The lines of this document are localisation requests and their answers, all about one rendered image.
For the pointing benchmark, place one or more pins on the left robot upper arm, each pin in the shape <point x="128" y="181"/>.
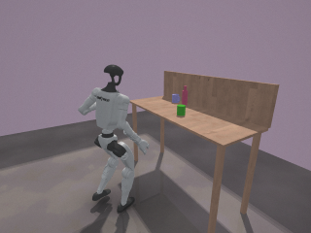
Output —
<point x="89" y="102"/>

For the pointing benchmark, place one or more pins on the right robot upper arm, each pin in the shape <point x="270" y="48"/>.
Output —
<point x="123" y="102"/>

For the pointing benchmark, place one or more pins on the table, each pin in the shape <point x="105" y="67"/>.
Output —
<point x="222" y="111"/>

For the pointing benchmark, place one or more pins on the robot left forearm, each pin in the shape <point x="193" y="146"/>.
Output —
<point x="92" y="107"/>

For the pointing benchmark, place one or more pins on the robot right hand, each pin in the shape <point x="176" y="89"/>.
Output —
<point x="142" y="147"/>

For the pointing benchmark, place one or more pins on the left robot thigh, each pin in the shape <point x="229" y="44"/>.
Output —
<point x="114" y="160"/>

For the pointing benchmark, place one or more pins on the robot right forearm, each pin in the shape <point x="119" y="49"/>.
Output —
<point x="127" y="131"/>

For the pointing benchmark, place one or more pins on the robot left foot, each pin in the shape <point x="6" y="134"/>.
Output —
<point x="96" y="196"/>

